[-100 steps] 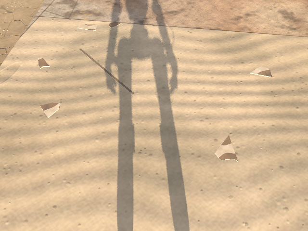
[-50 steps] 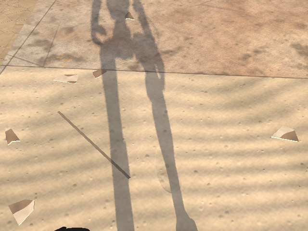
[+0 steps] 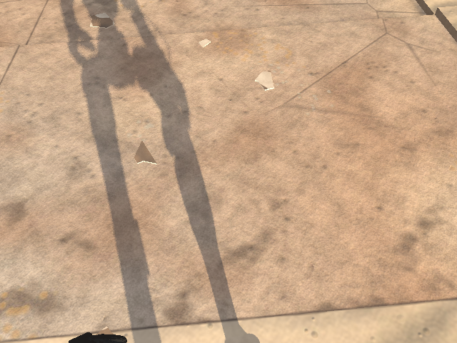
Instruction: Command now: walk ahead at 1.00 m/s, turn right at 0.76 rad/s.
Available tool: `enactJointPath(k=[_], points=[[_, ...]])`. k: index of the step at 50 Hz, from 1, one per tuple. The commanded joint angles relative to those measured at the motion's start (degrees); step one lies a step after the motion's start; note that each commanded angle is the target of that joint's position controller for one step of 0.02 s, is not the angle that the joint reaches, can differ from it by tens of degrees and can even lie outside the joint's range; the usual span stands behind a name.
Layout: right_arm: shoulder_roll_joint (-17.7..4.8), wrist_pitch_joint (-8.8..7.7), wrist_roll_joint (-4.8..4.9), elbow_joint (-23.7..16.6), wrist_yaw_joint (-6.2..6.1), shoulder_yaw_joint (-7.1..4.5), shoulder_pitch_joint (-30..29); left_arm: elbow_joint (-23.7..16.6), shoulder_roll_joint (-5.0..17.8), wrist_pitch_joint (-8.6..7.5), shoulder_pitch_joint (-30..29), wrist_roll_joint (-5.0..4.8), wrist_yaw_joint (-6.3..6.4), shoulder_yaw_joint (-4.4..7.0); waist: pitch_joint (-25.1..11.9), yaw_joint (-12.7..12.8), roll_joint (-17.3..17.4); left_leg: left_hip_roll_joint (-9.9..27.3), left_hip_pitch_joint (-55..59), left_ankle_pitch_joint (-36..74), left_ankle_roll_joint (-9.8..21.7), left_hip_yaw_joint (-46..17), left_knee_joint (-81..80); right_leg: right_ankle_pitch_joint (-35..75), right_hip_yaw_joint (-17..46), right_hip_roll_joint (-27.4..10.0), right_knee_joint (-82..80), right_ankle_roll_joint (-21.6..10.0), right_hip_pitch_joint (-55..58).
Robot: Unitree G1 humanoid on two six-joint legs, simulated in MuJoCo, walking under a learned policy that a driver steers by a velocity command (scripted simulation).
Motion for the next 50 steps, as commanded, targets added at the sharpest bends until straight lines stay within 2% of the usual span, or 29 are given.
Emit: enactJointPath(k=[1, 3, 4, 5, 6, 7, 8, 10, 12, 14, 18, 21, 23, 25, 26, 27, 28, 30, 33, 35, 38, 40, 43, 45, 46, 47, 48, 49, 50], points=[[-14.0, 0.91, -0.46, -4.9, -2.73, -2.74, -3.8, 0.0, 6.6, -0.12, 10.5, 0.19, 0.14, 1.78, -4.2, 10.5, 8.5, 15.9, -9.4, 88.9, -2.8, 0.6, 19.1, -4.0, -4.1, 7.7, -1.9, -2.6, 23.4], [-16.2, 2.85, -1.64, -7.5, -2.78, -3.89, -11.4, 6.6, 11.5, 0.35, 34.1, 0.07, 1.57, 4.83, -12.7, 21.9, 7.7, 16.6, -20.0, 80.3, -1.3, -1.7, 52.8, -12.0, 3.2, 6.8, -4.4, -7.0, 46.3], [-13.5, 2.54, -1.65, -8.8, -1.40, -3.90, -15.6, 6.6, 13.1, 1.29, 32.4, -1.97, 2.77, 6.69, -10.0, 20.6, -4.0, 4.6, -34.9, 24.5, -0.9, -2.8, 76.5, -15.7, 11.8, 2.8, -7.5, -8.3, 53.3], [-6.4, 1.17, -0.58, -15.5, -0.44, -1.76, -9.3, 5.0, 19.7, 1.90, 25.2, 0.78, 2.67, 7.45, -13.5, 7.6, -14.4, 0.3, -60.2, -6.8, -4.1, -11.1, 93.5, -8.6, 39.8, -9.4, -9.2, -20.1, 66.4], [-7.2, -0.21, -0.44, -17.8, -0.26, -0.74, -12.2, 3.2, 18.5, 2.07, 25.0, 0.77, 3.16, 7.83, -18.6, 10.4, -5.1, 2.3, -67.3, -4.2, -2.7, -20.4, 92.4, -26.3, 54.5, -14.2, -21.6, -23.3, 68.8], [-8.8, -1.08, -0.87, -17.7, 0.13, -0.69, -15.0, 4.0, 12.8, 1.81, 23.7, 0.61, 3.83, 6.79, -8.3, 8.2, 4.6, 6.0, -67.4, 0.4, -1.5, -21.2, 83.3, -31.6, 52.2, -13.1, -27.5, -18.7, 57.6], [-8.6, -0.88, -1.47, -18.4, 0.44, -0.73, -16.4, 4.7, 10.1, 1.46, 21.8, 0.42, 3.98, 6.04, -3.0, 4.5, 7.7, 8.3, -63.3, 2.0, -1.7, -20.8, 75.8, -29.0, 47.2, -10.7, -28.7, -15.5, 47.1], [-7.7, 1.90, -4.02, -18.0, 0.68, -0.13, -15.7, 3.5, 9.2, -0.30, 18.9, -0.24, 4.40, 5.32, 0.5, 0.5, 8.8, 10.8, -55.7, 1.6, -3.5, -20.2, 69.4, -21.5, 38.8, -5.3, -29.1, -13.0, 32.9], [-7.2, 3.83, -4.25, -19.9, 1.14, 0.34, -18.4, 2.7, 10.0, -1.73, 18.3, -0.77, 4.08, 5.21, 2.1, 0.0, 7.1, 12.3, -50.8, 2.6, -5.3, -17.8, 59.9, -18.4, 33.3, -1.2, -30.7, -12.1, 23.1], [-6.7, 4.00, -3.25, -23.4, 1.68, 0.96, -26.0, 2.3, 11.2, -2.31, 19.5, -0.62, 3.91, 5.64, 3.9, 2.2, 4.5, 12.1, -47.9, 11.5, -6.2, -15.5, 48.1, -12.6, 30.6, 1.4, -32.1, -10.9, 18.8], [-5.0, 3.34, -1.62, -24.9, 2.28, 1.87, -31.7, 3.7, 10.4, -2.88, 25.6, -1.78, 2.92, 5.76, 1.1, 8.2, 0.2, 8.9, -41.9, 32.2, -2.6, -12.1, 28.8, 3.2, 25.7, 1.6, -31.8, -6.0, 28.2], [-7.3, 2.98, -1.26, -25.7, 1.95, 0.92, -34.1, 4.7, 11.4, -3.46, 27.4, -0.79, 3.25, 5.64, 0.5, 10.0, -1.4, 6.9, -42.8, 31.5, 1.5, -10.5, 20.8, 16.6, 23.1, -1.9, -29.7, -3.3, 42.3], [-10.8, 2.76, -1.16, -23.9, 1.38, -0.79, -26.8, 5.0, 14.4, -3.48, 26.7, 0.39, 4.03, 6.08, -4.8, 5.7, -4.1, 3.1, -37.7, 22.5, 4.0, -9.6, 20.5, 36.8, 20.8, -4.4, -19.1, -0.9, 51.0], [-14.6, 3.20, -0.46, -17.3, 0.07, -3.04, -4.1, 4.2, 15.0, -2.35, 21.2, 2.42, 4.82, 6.19, -14.3, -6.9, -5.1, 3.0, -18.1, 14.7, 6.6, -10.1, 22.1, 41.1, 16.4, -3.6, 6.3, 0.7, 45.9], [-18.8, 3.62, -1.49, -14.9, -0.61, -4.50, 6.5, 2.2, 10.6, -2.53, 20.3, 1.88, 4.86, 4.92, -20.2, -10.4, 2.4, 11.6, -3.3, 0.0, 10.4, -22.9, 25.0, 22.0, 12.5, 0.8, 30.3, 2.0, 31.0], [-21.7, 3.99, -1.38, -13.3, 0.66, -5.60, 4.0, 0.2, 5.1, -3.76, 26.6, -0.95, 3.33, 3.45, -24.0, -1.8, 26.3, 22.6, 8.7, -6.1, 18.9, -62.2, 11.1, -29.4, 12.5, 11.7, 46.4, 6.0, 8.6], [-16.8, 4.26, -1.15, -15.3, 1.82, -5.23, -3.6, -0.2, 7.7, -3.93, 22.2, 0.52, 3.93, 2.73, -15.8, -1.4, 14.0, 21.8, 5.6, -10.1, 19.7, -64.7, 7.6, -27.9, 15.0, 6.1, 48.0, 4.4, -1.9], [-11.3, 4.07, -0.56, -14.3, 2.19, -4.24, -5.2, -3.2, 8.5, -4.59, 11.3, 2.08, 3.49, 2.14, -6.6, -1.1, -1.4, 18.0, -9.6, -1.1, 17.0, -50.9, 6.8, -23.0, 15.4, 0.6, 38.5, 4.9, -0.3], [-10.2, 3.23, -0.03, -10.9, 1.39, -3.48, -2.9, -7.1, 5.8, -2.63, 8.8, 4.16, 2.66, 0.77, -0.8, 3.5, 1.9, 12.2, -22.6, 5.8, 15.7, -43.8, 4.0, -26.6, 14.3, -1.8, 27.9, 7.6, 2.9], [-11.8, 2.74, 0.28, -11.2, 1.28, -3.96, -2.8, -9.8, 5.8, -1.86, 5.1, 3.78, 2.27, -0.03, 1.6, 3.9, 3.1, 11.2, -29.1, 7.9, 16.4, -41.3, 0.7, -25.8, 12.4, -3.0, 19.4, 9.3, 3.6], [-13.1, 2.62, 0.52, -12.7, 1.43, -4.92, -4.8, -13.5, 4.6, -2.08, -3.8, 1.79, 1.13, -1.47, 3.7, 2.3, 4.6, 6.8, -39.6, 13.2, 13.4, -35.6, -2.9, -11.0, 9.2, -1.5, 1.0, 10.9, 15.9], [-14.5, 2.43, 1.34, -12.7, 2.00, -5.59, -3.3, -13.8, 4.7, -2.07, -5.0, 1.05, 1.30, -1.44, 1.8, 0.7, 4.8, 7.4, -38.6, 22.3, 11.6, -35.8, -2.5, -2.8, 8.4, 0.2, -3.5, 10.7, 23.1], [-15.2, 2.93, 1.44, -12.1, 1.61, -6.03, -0.6, -13.9, 7.0, -2.39, -4.6, 1.20, 2.52, -0.53, -1.0, 0.0, 4.5, 8.4, -27.4, 33.6, 9.0, -36.9, 5.9, -6.0, 9.4, 1.5, -10.1, 9.8, 25.1], [-17.2, 3.12, 1.07, -11.9, 1.53, -6.47, -0.8, -11.2, 10.1, -2.95, 5.9, 1.41, 3.86, 1.20, -8.9, 5.4, 2.6, 5.9, -25.2, 45.9, 6.6, -34.4, 23.6, -13.8, 8.7, 3.2, -12.1, 8.2, 38.3], [-16.3, 2.71, 1.11, -12.6, 1.81, -6.29, -2.7, -9.4, 12.7, -3.33, 16.0, 2.00, 4.98, 2.48, -14.5, 10.6, 2.1, 3.7, -33.2, 39.2, 5.5, -33.1, 38.0, -19.3, 13.3, -2.5, -10.4, 6.7, 51.7], [-8.7, 2.08, 1.92, -14.9, 1.45, -4.36, -2.7, -8.5, 17.4, -3.24, 26.8, 3.88, 6.15, 4.20, -23.7, 13.2, -7.5, -0.1, -45.0, 12.4, 5.1, -27.4, 57.6, -41.5, 32.5, -19.4, -13.4, 3.5, 66.1], [-6.9, 2.60, 2.98, -18.1, 1.36, -3.02, 0.7, -8.0, 20.2, -2.42, 24.0, 3.36, 5.67, 5.11, -29.0, 8.4, -20.5, -0.9, -56.4, -5.6, 4.8, -22.1, 69.8, -52.4, 59.2, -28.5, -23.5, -1.4, 68.6], [-10.2, 3.83, 1.34, -16.5, 0.86, -3.34, -4.4, -8.8, 13.7, -1.98, 18.7, 2.86, 5.48, 4.43, -18.5, 8.3, -10.4, 4.2, -62.3, 0.6, 5.3, -20.8, 72.7, -55.3, 53.5, -24.7, -24.1, -1.3, 60.9], [-10.6, 4.33, 0.13, -16.7, 1.42, -3.42, -9.1, -8.4, 9.2, -2.07, 16.6, 2.34, 5.17, 3.37, -10.9, 8.5, -4.0, 6.0, -62.6, 4.3, 5.0, -19.8, 70.2, -44.7, 42.3, -21.7, -23.8, -0.2, 53.7]])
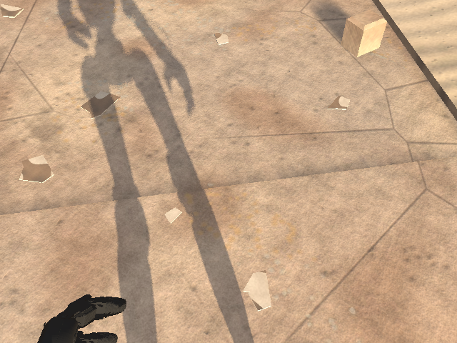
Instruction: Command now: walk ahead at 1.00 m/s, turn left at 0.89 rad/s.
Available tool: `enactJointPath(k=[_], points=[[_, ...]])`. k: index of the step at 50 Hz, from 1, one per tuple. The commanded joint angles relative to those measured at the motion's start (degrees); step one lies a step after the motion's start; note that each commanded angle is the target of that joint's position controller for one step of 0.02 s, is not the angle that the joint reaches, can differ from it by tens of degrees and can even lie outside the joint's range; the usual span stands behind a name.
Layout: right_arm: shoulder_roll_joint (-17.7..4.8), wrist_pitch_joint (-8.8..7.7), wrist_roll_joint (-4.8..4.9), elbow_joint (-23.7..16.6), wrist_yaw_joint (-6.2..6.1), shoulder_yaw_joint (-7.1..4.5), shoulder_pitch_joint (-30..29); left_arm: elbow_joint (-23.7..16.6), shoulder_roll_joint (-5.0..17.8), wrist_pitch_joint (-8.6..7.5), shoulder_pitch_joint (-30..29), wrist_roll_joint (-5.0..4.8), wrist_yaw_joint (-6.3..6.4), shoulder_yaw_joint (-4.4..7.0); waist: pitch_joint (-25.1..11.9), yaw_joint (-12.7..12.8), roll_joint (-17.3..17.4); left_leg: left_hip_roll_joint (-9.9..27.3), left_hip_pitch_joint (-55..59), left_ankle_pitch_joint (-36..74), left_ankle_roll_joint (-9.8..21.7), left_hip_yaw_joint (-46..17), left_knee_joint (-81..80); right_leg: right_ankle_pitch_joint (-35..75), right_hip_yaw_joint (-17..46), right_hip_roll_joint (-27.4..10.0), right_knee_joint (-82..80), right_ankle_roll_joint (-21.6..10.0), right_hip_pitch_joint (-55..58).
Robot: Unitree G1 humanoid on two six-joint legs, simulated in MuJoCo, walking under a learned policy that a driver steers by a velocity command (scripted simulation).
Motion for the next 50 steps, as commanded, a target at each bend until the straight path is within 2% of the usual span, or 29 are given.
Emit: enactJointPath(k=[1, 3, 6, 9, 11, 13, 15, 17, 18, 19, 20, 21, 22, 25, 29, 31, 33, 35, 37, 39, 40, 41, 42, 43, 44, 45, 48, 49, 50], points=[[-3.5, 0.07, -1.73, -7.3, 0.82, 0.17, -8.6, 1.9, 7.3, 0.30, 15.6, -0.10, 0.36, 4.02, -4.3, 10.5, -4.1, 7.7, -33.1, 5.8, -0.1, 3.0, 12.6, -14.4, 26.4, -19.7, -19.6, -9.3, 31.6], [-1.0, 1.71, -2.70, -9.0, 2.19, 0.61, -10.5, 5.1, 6.3, -0.52, 17.4, -0.91, 0.25, 3.76, -0.2, 7.9, -7.4, 9.9, -32.4, 5.6, -0.8, 3.2, 10.9, -3.2, 16.2, -17.0, -21.4, -7.9, 25.5], [0.2, 3.19, -2.80, -13.2, 3.29, 1.43, -16.5, 7.8, 5.0, -1.75, 18.0, -2.47, -0.71, 3.60, 1.7, 5.9, -7.3, 11.4, -35.7, 9.3, -1.1, 4.6, 9.0, 10.8, 5.5, -16.0, -23.9, -6.3, 24.0], [-0.5, 3.11, -2.63, -16.3, 4.47, 2.18, -21.5, 8.5, 6.5, -2.42, 14.4, -2.26, -0.57, 3.87, 4.6, 3.5, -6.8, 11.0, -31.6, 19.6, -0.7, 7.2, -1.8, 17.1, -6.0, -12.5, -27.4, -4.5, 19.2], [-0.8, 3.03, -2.59, -17.2, 5.36, 2.68, -25.3, 9.6, 8.1, -2.47, 15.5, -2.28, -0.46, 4.17, 7.0, 4.1, -4.1, 8.9, -24.8, 24.6, 0.8, 12.8, -12.8, 23.0, -12.2, -10.3, -29.6, -3.3, 17.7], [-1.4, 2.80, -2.54, -16.9, 5.43, 2.74, -26.3, 10.4, 10.9, -2.23, 18.9, -2.25, -0.17, 4.66, 5.9, 4.3, -4.1, 4.6, -17.7, 24.6, 3.0, 17.8, -18.3, 46.9, -15.0, -10.1, -25.1, -2.6, 21.8], [-3.7, 2.55, -2.44, -15.0, 4.71, 1.91, -19.9, 10.0, 14.7, -0.78, 20.2, -2.08, 0.60, 5.59, 0.8, 0.1, -7.0, 0.5, -9.9, 19.2, 4.9, 19.4, -19.5, 68.4, -15.1, -12.1, -12.6, -2.0, 27.2], [-8.2, 2.13, -2.49, -8.8, 3.09, -0.65, 1.1, 8.0, 16.8, 1.23, 16.3, -1.51, 0.90, 6.28, -9.2, -9.8, -7.0, -2.0, 14.1, 14.1, 8.3, 15.1, -22.3, 68.3, -12.9, -14.0, 15.7, -3.1, 19.8], [-11.0, 2.36, -2.05, -6.5, 1.47, -2.31, 3.9, 8.1, 14.0, 1.60, 17.1, -0.83, 0.16, 5.88, -9.2, -8.7, -0.3, 0.2, 25.1, 10.2, 9.8, 8.8, -25.7, 25.8, -12.7, -7.1, 36.6, -2.0, 6.9], [-17.7, 3.49, -3.02, -8.9, 0.68, -3.39, -3.8, 3.4, 6.3, 1.18, 22.6, -0.83, -0.54, 3.83, -10.5, 1.8, 14.1, 14.7, 35.6, 14.8, 16.2, -19.3, -29.6, -18.6, -9.6, 1.5, 59.6, 0.9, -15.2], [-17.9, 3.99, -2.55, -11.4, 0.30, -3.85, -0.8, -0.7, 10.1, -0.16, 17.5, -1.53, -0.39, 3.80, -20.1, -2.5, 6.7, 19.6, 40.2, 4.2, 21.0, -35.2, -41.5, -14.0, 2.9, 1.3, 62.3, 0.3, -22.7], [-15.3, 3.62, -2.20, -10.0, -0.47, -3.36, -1.7, -1.1, 10.5, -1.04, 13.5, -1.77, -0.38, 3.40, -12.2, -1.5, 0.6, 20.3, 32.7, 0.7, 18.6, -35.1, -47.8, -9.4, 4.1, -1.8, 57.3, -0.2, -24.9], [-11.7, 2.83, -2.32, -8.9, -0.99, -2.32, -3.8, 0.5, 10.0, -1.08, 14.8, -1.97, -0.27, 3.00, -4.2, 2.3, -4.6, 19.4, 21.6, 3.6, 15.8, -29.0, -49.1, -6.4, 3.0, -4.8, 51.0, -0.6, -22.0], [-5.5, -0.64, -2.26, -8.0, -1.08, 0.38, -7.6, 3.6, 7.4, 2.50, 18.5, -0.80, -1.02, 2.17, 0.4, 8.5, -6.7, 14.8, 0.2, 13.4, 12.4, -15.3, -51.6, -8.5, 3.6, -8.8, 40.9, -0.1, -8.7], [-5.5, -3.25, -1.71, -4.8, 0.46, 0.37, -4.3, 0.6, 4.5, 3.51, 7.3, -2.61, -2.41, 1.44, 7.9, 5.8, -2.9, 9.5, -1.9, 23.6, 7.4, 0.3, -58.3, 5.6, 1.3, -9.0, 22.3, -2.3, -13.2], [-4.9, -4.24, -1.39, -4.4, 0.80, 0.67, -3.3, 0.5, 3.6, 2.96, 4.2, -3.46, -3.29, 1.33, 7.4, 4.3, -2.7, 7.7, 0.0, 32.5, 3.5, 7.1, -59.7, 16.4, -1.0, -6.2, 12.6, -4.4, -9.6], [-5.2, -5.10, -0.73, -3.2, 0.50, 0.94, -1.5, 0.5, 3.4, 2.52, 1.2, -3.87, -4.24, 1.45, 7.3, 3.1, -3.2, 9.1, 4.3, 39.2, 1.0, 10.6, -63.4, 25.0, -3.3, -3.4, 5.1, -6.4, -6.7], [-6.3, -5.53, -0.95, -2.5, -0.04, 0.97, -1.8, 1.2, 4.4, 2.13, 1.2, -3.82, -4.74, 1.88, 6.1, 3.8, -1.4, 10.2, 10.1, 50.0, -1.0, 13.8, -62.5, 29.9, -5.4, -0.5, 0.1, -7.9, -2.7], [-8.9, -4.92, -1.71, -2.7, -1.48, 0.47, -2.8, 3.6, 6.8, 2.42, 6.5, -3.13, -4.61, 2.94, 0.6, 6.9, 3.0, 11.8, 17.9, 75.6, -3.7, 16.2, -53.1, 22.9, -7.9, 4.6, 2.1, -9.2, 2.6], [-11.1, -2.79, -3.57, -3.6, -3.12, -0.31, -6.8, 7.8, 10.7, 3.40, 21.5, -2.92, -3.84, 4.65, -5.8, 15.4, 6.1, 14.5, 19.1, 94.0, -4.9, 16.9, -31.2, 9.1, -8.8, 8.6, 5.5, -11.4, 14.2], [-11.9, -1.72, -4.05, -4.9, -3.48, -0.68, -11.1, 11.4, 13.4, 3.76, 34.2, -2.75, -3.14, 6.13, -9.1, 22.1, 4.9, 14.3, 12.5, 90.5, -5.1, 16.6, -12.0, 4.4, -5.8, 7.6, 3.4, -13.9, 25.3], [-9.7, -1.65, -3.92, -5.3, -3.13, -0.32, -14.8, 13.3, 15.9, 4.27, 40.3, -3.05, -2.24, 7.66, -7.7, 25.6, -2.0, 6.6, 0.8, 53.4, -4.6, 17.3, 14.9, -0.2, 0.7, 3.9, 0.0, -17.3, 32.9], [0.9, -2.87, -2.36, -10.0, -1.54, 2.60, -7.0, 12.1, 19.8, 4.49, 32.3, -1.69, -2.11, 8.14, -10.0, 11.0, -23.4, -1.9, -32.0, -8.8, -8.4, 9.8, 35.3, -0.9, 30.5, -9.5, -1.6, -27.6, 50.9], [-2.3, -4.36, -2.38, -12.2, -1.63, 3.59, -9.8, 8.6, 17.9, 4.37, 28.3, -2.64, -2.09, 8.20, -14.7, 13.6, -12.2, -0.6, -37.6, -5.1, -7.0, 1.9, 34.0, -2.1, 47.7, -14.1, -15.3, -30.4, 50.2], [-4.7, -5.26, -2.66, -12.6, -1.35, 3.60, -13.6, 8.3, 15.0, 4.04, 25.8, -3.04, -1.46, 7.63, -6.9, 11.4, -1.2, 3.3, -35.2, 1.5, -6.0, -0.3, 25.2, 2.5, 43.4, -13.7, -18.9, -27.1, 39.8], [-5.0, -5.34, -2.91, -12.2, -1.13, 3.62, -13.4, 8.7, 13.2, 4.02, 22.6, -3.24, -1.32, 7.18, -0.8, 7.1, 4.4, 5.6, -29.6, 3.8, -6.0, 0.8, 17.1, 13.2, 37.6, -11.9, -19.1, -24.6, 27.9], [-5.0, -0.99, -4.48, -12.5, -1.42, 3.90, -13.8, 8.5, 12.6, 2.53, 19.9, -3.98, -1.73, 6.33, 4.2, 2.8, 4.9, 8.1, -16.5, 1.6, -8.9, 3.9, -0.4, 37.5, 22.5, -4.2, -19.7, -20.2, 8.8], [-5.1, -3.22, -0.89, -15.6, -1.29, 2.98, -18.6, 4.8, 8.3, 0.50, 14.3, -6.10, -1.69, 5.29, 3.9, 3.0, 2.1, 5.5, -15.0, 3.4, -8.8, 1.9, -7.2, 32.3, 22.5, -0.6, -20.8, -19.4, 5.1], [-3.6, -3.95, -1.16, -16.9, -1.42, 3.56, -22.2, 5.0, 11.1, 0.29, 12.6, -6.64, -1.09, 6.06, 4.1, 3.1, 0.5, 3.6, -13.0, 6.7, -9.2, 4.3, -15.7, 34.3, 19.8, 1.7, -19.7, -18.1, 2.4]])
Over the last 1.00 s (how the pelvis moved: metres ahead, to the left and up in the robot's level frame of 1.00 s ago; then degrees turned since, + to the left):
0.94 -0.12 0.00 2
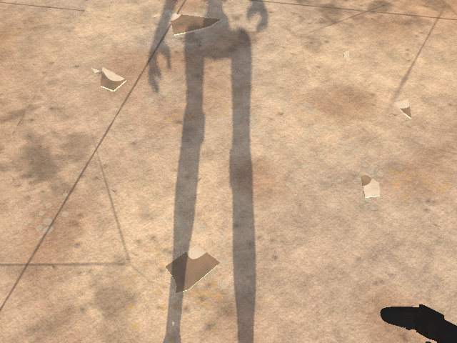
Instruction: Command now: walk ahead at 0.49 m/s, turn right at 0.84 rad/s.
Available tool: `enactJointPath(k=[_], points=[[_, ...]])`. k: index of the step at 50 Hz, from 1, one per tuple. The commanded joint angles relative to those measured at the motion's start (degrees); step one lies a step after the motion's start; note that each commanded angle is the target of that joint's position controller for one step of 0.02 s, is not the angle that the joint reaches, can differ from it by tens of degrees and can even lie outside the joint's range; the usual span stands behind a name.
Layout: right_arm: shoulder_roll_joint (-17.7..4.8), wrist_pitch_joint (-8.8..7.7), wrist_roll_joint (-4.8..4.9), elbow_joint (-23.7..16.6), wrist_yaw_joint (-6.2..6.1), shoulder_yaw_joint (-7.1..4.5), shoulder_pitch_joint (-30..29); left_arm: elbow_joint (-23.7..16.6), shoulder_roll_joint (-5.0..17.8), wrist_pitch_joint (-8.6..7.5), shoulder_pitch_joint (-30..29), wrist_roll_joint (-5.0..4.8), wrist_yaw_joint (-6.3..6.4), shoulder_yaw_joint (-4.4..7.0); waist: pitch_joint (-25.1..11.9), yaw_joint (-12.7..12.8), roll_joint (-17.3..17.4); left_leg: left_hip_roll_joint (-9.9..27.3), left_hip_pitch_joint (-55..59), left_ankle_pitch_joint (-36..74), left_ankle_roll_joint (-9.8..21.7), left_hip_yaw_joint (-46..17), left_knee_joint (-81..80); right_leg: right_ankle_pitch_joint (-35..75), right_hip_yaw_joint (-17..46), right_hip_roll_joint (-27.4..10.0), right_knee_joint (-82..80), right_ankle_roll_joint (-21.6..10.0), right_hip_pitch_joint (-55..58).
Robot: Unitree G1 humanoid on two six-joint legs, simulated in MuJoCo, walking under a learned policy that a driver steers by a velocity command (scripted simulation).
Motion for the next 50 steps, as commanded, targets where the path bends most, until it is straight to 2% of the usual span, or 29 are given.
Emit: enactJointPath(k=[1, 3, 4, 5, 7, 9, 10, 11, 12, 13, 14, 15, 17, 18, 21, 24, 29, 30, 32, 33, 34, 35, 36, 37, 39, 42, 45, 48, 50], points=[[-5.4, -1.59, 0.35, -4.7, -0.27, -1.98, -0.5, -7.8, 9.3, -2.51, -10.5, -1.63, 1.42, 2.50, -3.7, -5.4, 0.8, -6.0, 10.1, 11.7, -0.9, 5.2, -18.6, 37.7, 13.2, -8.8, -7.1, -5.3, -11.4], [-4.5, -2.42, 0.04, -5.3, 0.17, -2.21, -3.9, -5.1, 9.5, -0.61, -4.4, -1.99, 3.30, 3.14, -7.0, -1.1, 0.8, -10.3, 14.6, 30.1, 0.0, 5.5, -33.3, 25.5, 11.9, -4.8, -2.7, 1.3, -10.3], [-3.4, -2.43, 0.69, -6.3, 0.63, -2.20, -6.2, -4.1, 7.9, 0.40, -1.7, -1.62, 3.90, 2.80, -7.8, 0.7, -1.1, -11.7, 17.7, 35.4, -0.3, 5.3, -35.6, 18.4, 14.5, -4.4, -1.2, 3.2, -10.5], [-3.4, -2.18, 1.53, -7.3, 0.89, -2.48, -7.2, -3.6, 6.4, 1.22, -1.3, -1.29, 4.42, 2.45, -7.4, 0.7, -3.8, -11.7, 18.7, 36.8, -0.4, 3.7, -37.0, 13.4, 16.5, -4.0, 1.4, 4.2, -10.5], [-5.4, -1.86, 2.03, -8.3, 0.63, -3.50, -6.5, -4.9, 4.9, 2.02, -3.7, -1.02, 4.95, 2.42, -7.2, -0.7, -6.9, -9.8, 20.8, 38.3, -0.5, 0.4, -40.3, 6.3, 19.3, -3.8, 8.2, 5.5, -8.7], [-6.0, -2.01, 1.35, -5.7, 0.03, -4.49, 2.2, -6.9, 3.4, 2.41, -6.9, -1.34, 5.15, 2.24, -11.1, -5.4, -4.4, -5.6, 30.8, 49.6, -1.0, -0.3, -47.8, 0.3, 15.8, -1.6, 23.7, 9.0, -6.4], [-5.5, -1.72, 0.65, -2.9, -0.13, -4.37, 11.6, -7.7, 1.1, 2.99, -5.7, -0.33, 4.78, 1.20, -18.6, -8.0, -1.5, 3.7, 44.5, 58.9, 1.2, -5.8, -42.4, -20.1, 11.0, -0.6, 39.9, 10.4, -10.7], [-5.9, -1.29, -1.14, -2.9, -0.06, -3.98, 15.4, -9.2, -3.0, 3.15, 1.5, 0.46, 4.07, -0.33, -26.2, -5.5, 7.0, 17.4, 59.3, 88.4, 8.3, -17.5, -27.7, -37.8, 10.9, 1.1, 56.4, 11.1, -24.2], [-7.7, -0.37, -0.71, -2.2, 0.75, -4.73, 16.4, -9.9, 0.7, 2.65, 10.4, -0.04, 2.73, -0.32, -33.5, -2.8, 12.9, 27.9, 63.6, 87.1, 17.6, -28.0, -24.2, -37.2, 14.1, -2.9, 69.7, 12.8, -29.4], [-12.0, 0.74, 1.20, -2.7, 0.51, -6.58, 9.2, -11.7, 5.8, 2.73, 8.8, -1.18, 1.77, 0.26, -33.1, -0.7, 13.4, 30.8, 60.8, 56.4, 24.4, -33.2, -30.0, -28.3, 9.4, -8.1, 77.7, 14.3, -36.2], [-7.9, 1.68, 0.40, -5.3, -0.52, -5.83, 3.9, -11.7, 8.8, 3.38, 1.5, -0.94, 2.26, 1.50, -27.3, -2.4, 4.0, 25.4, 49.3, 34.5, 22.8, -27.6, -36.3, -20.4, 6.1, -11.3, 74.9, 14.6, -36.2], [-4.4, 2.66, 0.20, -6.4, -1.54, -4.18, 1.1, -12.5, 10.5, 4.67, -4.6, -0.50, 3.02, 2.55, -19.0, -2.7, -1.9, 20.1, 35.9, 26.6, 19.9, -19.9, -41.0, -15.3, 4.1, -12.5, 71.9, 15.1, -33.1], [-5.6, 3.33, 0.00, -4.4, -1.79, -4.07, -1.1, -15.0, 8.9, 6.25, -8.0, -0.25, 3.97, 2.72, -9.3, -1.0, -1.2, 13.3, 17.7, 26.4, 16.6, -9.9, -44.6, -11.7, 2.6, -14.3, 65.7, 15.2, -26.4], [-6.3, 3.08, -0.07, -2.7, -1.64, -4.43, 0.5, -15.9, 6.1, 5.97, -7.9, 0.23, 4.08, 2.19, -8.3, -1.1, 1.3, 10.4, 14.9, 30.3, 15.8, -5.5, -45.1, -10.4, 1.5, -14.1, 62.5, 14.9, -24.5], [-7.4, 3.23, 0.19, 1.2, -1.48, -5.04, 4.3, -17.7, 1.4, 4.28, -9.7, 0.14, 4.10, 0.75, -11.8, -1.4, 3.8, 10.0, 20.9, 41.4, 18.0, -1.6, -44.5, -8.2, 1.5, -13.8, 50.3, 14.7, -26.4], [-8.3, 4.54, 0.87, 2.2, -1.18, -5.53, 4.0, -17.7, 1.1, 4.29, -12.5, 0.64, 3.83, 0.21, -14.8, -2.2, 4.2, 11.9, 24.3, 36.8, 18.7, -0.7, -44.9, -5.5, 1.4, -14.3, 38.4, 14.4, -23.1], [-10.6, 5.59, 1.92, 3.9, -0.22, -6.19, 5.2, -18.4, 2.1, 4.64, -17.5, 0.67, 2.48, -0.17, -11.4, -4.6, 8.2, 11.6, 20.5, 19.8, 16.8, 1.4, -46.2, -5.9, -1.7, -13.4, 21.4, 12.1, -12.9], [-9.8, 5.63, 1.98, 4.6, 0.02, -5.77, 6.5, -18.2, 1.4, 4.45, -17.8, 0.90, 2.32, -0.43, -11.0, -5.2, 8.5, 11.3, 20.1, 18.0, 16.4, 0.4, -45.4, -6.8, -1.8, -13.3, 16.3, 11.4, -9.9], [-6.5, 5.53, 2.37, 6.0, 0.72, -4.25, 7.2, -15.6, -0.6, 3.89, -13.9, 1.37, 2.04, -0.65, -10.3, -3.1, 7.7, 8.7, 16.7, 16.6, 13.3, 0.6, -41.9, 0.9, -3.6, -11.4, -1.5, 9.0, 1.3], [-6.2, 5.07, 2.73, 7.0, 1.17, -4.01, 10.4, -15.7, 1.8, 3.78, -13.7, 1.65, 2.22, -0.07, -10.2, -3.7, 7.5, 7.0, 13.0, 14.9, 9.6, 0.3, -40.6, 5.1, -1.6, -13.0, -4.5, 7.5, 7.9], [-5.2, 4.45, 1.59, 6.3, 1.84, -3.60, 11.0, -16.4, 6.2, 4.05, -11.9, 2.42, 2.85, 0.88, -12.7, -4.1, 1.5, 3.6, 8.9, 5.7, 5.5, 2.3, -34.4, 15.8, 6.1, -21.9, -2.3, 4.8, 14.2], [-4.2, 3.72, 1.66, 4.8, 2.32, -3.51, 12.4, -16.1, 10.0, 4.83, -14.7, 2.98, 3.15, 2.05, -12.6, -6.5, -10.5, -1.2, 2.5, -4.8, 2.3, 8.3, -29.1, 18.6, 11.1, -30.4, -1.1, -1.5, 12.4], [-8.3, 3.89, 2.36, 4.3, 1.79, -4.78, 8.2, -16.5, 8.8, 4.63, -15.4, 3.47, 3.19, 2.59, -11.1, -2.6, -12.1, -1.8, 3.1, -9.0, 0.4, 8.8, -20.0, 15.7, 12.1, -32.1, -3.8, -4.7, 5.6], [-11.0, 4.60, 3.25, 3.7, 1.34, -6.17, 6.6, -16.4, 7.8, 4.03, -15.7, 3.65, 3.34, 2.45, -9.0, -2.0, -12.5, -1.8, 0.2, -11.4, -0.4, 8.0, -10.2, 17.3, 11.6, -32.1, -4.8, -5.4, 4.3], [-10.7, 7.18, 3.15, 4.7, -0.12, -7.48, 10.2, -16.3, 5.3, 2.71, -18.5, 2.32, 3.60, 1.99, -7.2, -3.9, -12.0, -1.0, -3.4, -12.3, -2.2, 5.7, 3.4, 22.9, 7.7, -32.1, -5.3, -4.8, 2.2], [-6.9, 9.23, 2.98, 3.3, -0.88, -7.17, 10.4, -15.9, 3.0, 2.24, -22.1, 1.72, 4.05, 1.86, -6.5, -5.7, -10.3, 0.8, -4.1, -5.5, -3.5, 6.5, 3.3, 21.7, 0.6, -29.8, -5.0, -2.1, 1.5], [-3.9, 9.28, 2.98, 0.1, 0.71, -6.08, 6.5, -15.2, 4.1, 2.58, -21.4, 1.59, 4.51, 2.82, -8.8, -3.9, -10.0, 2.0, 1.1, -2.1, -2.5, 8.9, -8.9, 20.9, -4.1, -29.6, -2.6, -0.9, 2.8], [-5.5, 9.25, 3.08, -1.8, 2.32, -6.79, 6.6, -13.9, 6.6, 2.57, -19.1, 0.95, 4.13, 3.93, -10.7, -3.1, -10.6, 0.3, 6.4, -1.6, -0.2, 12.4, -16.5, 21.9, -5.0, -32.2, -0.1, -0.4, 4.3], [-5.8, 9.62, 3.21, -1.2, 2.42, -7.54, 9.8, -13.4, 6.4, 2.42, -20.1, -0.20, 3.57, 4.05, -10.7, -5.2, -9.4, -1.7, 12.9, 4.6, 2.4, 14.7, -25.4, 17.6, -7.7, -32.1, 4.7, 2.9, 2.0]])
Over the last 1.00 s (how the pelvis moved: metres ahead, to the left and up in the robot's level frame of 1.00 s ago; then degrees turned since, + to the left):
0.90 0.18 0.01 6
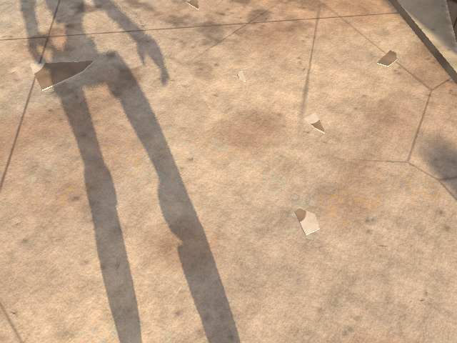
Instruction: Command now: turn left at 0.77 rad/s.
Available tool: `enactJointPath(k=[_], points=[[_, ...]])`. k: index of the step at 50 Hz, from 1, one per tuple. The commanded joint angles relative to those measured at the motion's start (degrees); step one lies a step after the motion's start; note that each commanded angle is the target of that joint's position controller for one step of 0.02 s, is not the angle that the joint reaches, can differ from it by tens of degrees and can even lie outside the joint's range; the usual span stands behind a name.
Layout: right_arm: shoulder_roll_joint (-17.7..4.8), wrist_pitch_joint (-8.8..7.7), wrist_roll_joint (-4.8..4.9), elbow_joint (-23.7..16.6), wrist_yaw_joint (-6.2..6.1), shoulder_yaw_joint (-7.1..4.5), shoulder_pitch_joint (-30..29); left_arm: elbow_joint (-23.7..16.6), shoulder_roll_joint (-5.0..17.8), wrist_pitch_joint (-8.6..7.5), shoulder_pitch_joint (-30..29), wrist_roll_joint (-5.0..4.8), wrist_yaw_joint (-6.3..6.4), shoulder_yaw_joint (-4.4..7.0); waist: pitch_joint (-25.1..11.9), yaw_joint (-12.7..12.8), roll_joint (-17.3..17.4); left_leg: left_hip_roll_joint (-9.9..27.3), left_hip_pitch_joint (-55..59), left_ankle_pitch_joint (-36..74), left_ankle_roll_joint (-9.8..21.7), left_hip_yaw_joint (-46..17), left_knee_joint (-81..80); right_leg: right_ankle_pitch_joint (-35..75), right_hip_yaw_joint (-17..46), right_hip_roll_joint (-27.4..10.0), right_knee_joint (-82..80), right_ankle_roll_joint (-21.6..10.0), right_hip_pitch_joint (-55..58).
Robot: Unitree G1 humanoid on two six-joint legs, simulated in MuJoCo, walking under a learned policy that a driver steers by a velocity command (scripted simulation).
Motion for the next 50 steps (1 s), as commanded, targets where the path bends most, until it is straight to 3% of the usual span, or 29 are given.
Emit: enactJointPath(k=[1, 2, 3, 4, 5, 6, 7, 9, 13, 20, 23, 25, 26, 27, 28, 29, 30, 31, 32, 33, 36, 41, 43, 45, 46, 47, 48, 49, 50], points=[[-5.1, -0.45, -0.11, -3.6, -0.18, -2.31, 3.4, -1.6, 7.8, -0.85, 1.7, -1.03, -0.67, 2.73, -7.3, -0.5, -4.6, -3.7, 10.8, 10.5, 4.4, 1.8, -12.9, 18.4, 3.1, -10.5, 2.8, -6.0, 1.8], [-12.0, -0.79, -0.34, -3.7, -1.26, -4.53, 6.5, -2.1, 5.6, -0.85, 3.2, 0.47, -1.09, 2.31, -6.6, -0.7, 10.3, 4.9, 20.9, 34.6, 9.5, -13.3, -18.1, 3.0, -2.2, -3.8, 19.7, -0.3, -11.4], [-19.0, -1.96, -2.40, -5.0, -1.11, -5.67, 8.4, -7.7, 2.4, -1.26, -4.3, 2.19, -0.90, 0.80, -8.8, -1.9, 24.2, 17.4, 27.1, 47.4, 22.5, -38.9, -21.4, -22.5, 4.2, 6.7, 35.8, 3.3, -30.0], [-16.2, -3.43, -3.38, -5.3, -0.38, -4.98, 9.4, -7.6, 5.4, -1.58, -8.6, 1.85, -0.55, 1.44, -13.6, -5.7, 13.1, 18.4, 29.2, 39.7, 24.4, -37.7, -23.3, -21.9, 13.6, 6.6, 42.8, 2.0, -32.3], [-14.9, -4.34, -2.87, -5.1, -0.63, -4.33, 7.3, -7.5, 5.4, -1.77, -9.1, 0.84, -0.17, 1.50, -11.4, -4.1, 9.9, 15.7, 27.0, 33.9, 21.7, -33.8, -23.3, -17.0, 15.5, 6.3, 42.9, 0.1, -32.4], [-12.8, -4.31, -1.16, -5.4, -1.37, -3.81, 3.3, -6.1, 5.8, -1.78, -7.3, 0.90, 0.55, 1.82, -8.7, -1.5, 5.5, 12.5, 24.1, 29.3, 18.1, -29.3, -23.1, -11.4, 16.1, 5.4, 40.0, -0.5, -32.2], [-10.8, -3.72, 0.14, -6.2, -2.09, -3.06, -0.5, -5.5, 7.0, -1.63, -6.0, 1.33, 1.08, 2.24, -7.2, 0.3, 5.8, 10.9, 20.7, 27.2, 15.8, -27.3, -23.0, -6.6, 16.7, 4.9, 36.8, -0.5, -30.7], [-9.6, -2.66, -0.11, -7.5, -3.17, -2.47, -3.8, -4.3, 6.6, -1.57, -3.5, 1.49, 0.69, 2.45, -7.6, 2.3, 7.1, 7.3, 15.5, 25.6, 13.9, -24.4, -23.4, -0.5, 15.7, 6.9, 34.7, -0.1, -25.1], [-10.6, -2.12, -0.05, -7.6, -4.27, -2.99, -2.4, -3.6, 4.0, -2.03, -3.9, 1.13, -0.13, 1.44, -7.9, 1.6, 7.0, 5.0, 15.6, 20.0, 12.9, -26.3, -22.6, 3.9, 16.6, 10.2, 22.5, 1.2, -23.1], [-10.3, -1.29, -0.62, -8.6, -3.82, -2.61, -3.7, -2.7, 5.6, -2.83, -4.2, 0.80, -1.67, 1.20, -7.9, -0.3, 10.8, 4.4, 13.1, 17.3, 12.8, -31.7, -19.4, 3.6, 16.8, 10.6, 10.4, 1.1, -14.7], [-9.1, -1.91, -0.24, -7.9, -2.50, -1.56, -1.7, -2.4, 5.8, -4.03, -2.0, -0.41, -3.07, 1.24, -7.8, -0.8, 11.5, 3.5, 7.1, -15.1, 13.9, -34.9, -23.4, 0.8, 13.6, 10.4, 5.1, -1.3, -5.2], [-6.6, -2.96, -0.80, -7.1, -2.06, -0.13, -1.8, -0.5, 5.1, -5.46, 3.8, -0.97, -3.60, 1.36, -4.6, 2.6, 11.7, 2.2, 1.9, -23.8, 12.8, -33.7, -22.3, 1.3, 11.2, 9.4, -2.2, -3.4, 3.4], [-4.2, -3.75, -1.13, -7.1, -2.15, 0.66, -2.2, 0.9, 5.6, -6.28, 8.2, -0.61, -3.51, 1.49, -3.8, 4.2, 9.5, -0.1, -1.0, -23.8, 11.0, -30.4, -16.3, -2.4, 15.1, 6.7, -5.6, -5.3, 7.9], [-0.2, -4.62, -1.12, -7.7, -2.37, 1.81, -3.3, 2.7, 8.2, -7.01, 15.1, 0.28, -3.40, 1.71, -3.7, 5.4, 0.1, -6.0, -6.5, -18.4, 7.5, -20.4, 3.5, -15.0, 30.2, -2.4, -12.7, -9.1, 11.7], [-2.0, -6.06, 1.13, -11.3, -2.63, 1.17, -4.4, 3.5, 15.0, -7.59, 17.9, 2.15, -4.35, 2.88, 2.7, 3.3, -14.3, -8.7, -24.0, -16.8, 5.7, -12.2, 13.5, -37.3, 59.4, -11.9, -25.2, -18.8, 13.8], [-6.8, -7.65, 1.70, -10.9, -2.77, 0.09, -7.0, 2.3, 12.6, -8.02, 15.6, 1.21, -4.54, 2.34, 7.8, 3.9, -9.6, -4.9, -28.5, -11.5, 5.6, -13.8, 18.6, -40.0, 64.5, -14.0, -27.1, -21.4, 11.0], [-8.0, -8.97, 1.26, -10.4, -2.45, -0.24, -8.5, 1.7, 10.4, -7.84, 14.5, 0.13, -4.20, 1.60, 8.4, 4.0, -6.4, -2.9, -28.5, -4.5, 5.3, -13.6, 18.7, -32.4, 58.2, -11.9, -25.4, -20.0, 10.7], [-6.8, -9.75, -0.43, -9.5, -2.30, -0.04, -8.9, 1.2, 9.6, -7.55, 15.1, -0.35, -4.11, 1.25, 5.7, 4.3, -4.9, -2.5, -26.2, -1.1, 5.0, -12.4, 17.8, -26.4, 52.5, -8.3, -24.6, -18.3, 11.7], [-7.1, -7.95, -7.77, -9.1, -0.37, 0.22, -10.1, 3.4, 10.5, -5.46, 15.5, 2.38, -4.36, 1.64, 5.6, 4.1, -0.1, -1.8, -22.6, 3.2, 3.3, -9.4, 13.9, -21.6, 45.2, -4.3, -24.4, -14.6, 8.8], [-4.7, -7.22, -7.93, -8.6, 0.66, 0.71, -9.1, 3.8, 10.4, -4.87, 16.5, 2.03, -4.11, 1.55, 4.4, 4.5, -3.8, -2.4, -17.8, 5.6, 1.9, -7.3, 11.9, -14.9, 40.2, -0.5, -24.6, -13.6, 6.6], [-1.5, -6.23, -4.74, -8.7, 1.68, 2.18, -10.2, 5.9, 8.9, -4.07, 19.1, 0.99, -3.76, 1.39, 2.5, 5.2, -8.7, -3.6, -11.4, 6.3, -0.8, -4.5, 4.3, -6.2, 35.6, 3.1, -24.0, -14.2, 5.0], [-2.1, -6.98, -3.01, -10.2, 0.98, 2.57, -17.5, 7.6, 10.1, -3.45, 22.3, 1.33, -3.65, 2.27, 1.9, 7.9, -9.4, -6.7, -3.5, 3.6, -1.9, -4.0, -11.5, -3.8, 38.2, 2.5, -21.2, -15.5, 6.3], [-2.9, -7.72, -2.18, -9.2, -0.14, 2.26, -13.6, 7.3, 10.6, -3.56, 19.7, 1.23, -3.65, 2.52, 0.5, 4.9, -9.1, -7.2, 8.9, 5.2, -0.7, -4.7, -17.0, 1.2, 39.0, 2.2, -18.7, -14.4, 1.6], [-8.2, -8.79, -3.03, -4.9, -2.29, 0.22, 1.7, 6.7, 10.4, -4.73, 15.9, 0.29, -3.80, 2.55, -6.5, -3.7, -3.2, -2.7, 35.4, 6.0, 2.1, -8.1, -19.9, 12.8, 33.2, 6.9, -2.6, -11.2, -10.2], [-14.7, -8.80, -4.73, -3.7, -3.49, -1.72, 12.5, 4.8, 6.1, -5.68, 15.7, -1.55, -3.97, 1.28, -15.5, -9.1, 8.3, 12.0, 51.5, -14.0, 5.5, -23.4, -23.4, 5.4, 24.5, 12.0, 16.4, -8.6, -21.3], [-17.7, -8.00, -5.11, -2.6, -3.65, -2.43, 13.9, 2.0, 3.4, -5.55, 15.4, -1.79, -3.57, -0.08, -19.3, -7.7, 19.1, 22.7, 51.2, -32.0, 8.9, -45.9, -30.9, -11.5, 18.2, 14.5, 29.0, -8.4, -30.3], [-11.9, -7.74, -5.34, -2.8, -3.61, -1.23, 8.8, 3.1, 5.8, -4.37, 12.5, -0.19, -3.12, 0.09, -10.4, -5.0, 10.9, 22.0, 42.2, -29.8, 9.2, -43.0, -29.2, -5.7, 16.4, 8.4, 36.9, -8.8, -33.6], [-7.3, -7.87, -5.01, -3.1, -3.31, 0.05, 6.8, 3.4, 6.1, -3.96, 9.9, 1.26, -3.80, 0.20, -5.3, -4.5, 5.2, 18.9, 36.4, -21.5, 8.6, -34.9, -29.3, -1.6, 15.4, 6.5, 37.5, -8.9, -33.4], [-5.4, -8.03, -4.90, -2.2, -3.04, 0.69, 6.4, 3.7, 5.3, -3.59, 9.4, 1.90, -4.70, 0.09, -2.6, -3.3, 4.6, 16.4, 32.8, -14.0, 8.1, -27.7, -31.0, 0.7, 14.9, 4.7, 36.9, -8.6, -32.5]])
Over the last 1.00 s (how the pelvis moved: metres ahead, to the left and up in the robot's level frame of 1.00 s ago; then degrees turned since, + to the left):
0.28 0.05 -0.05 -14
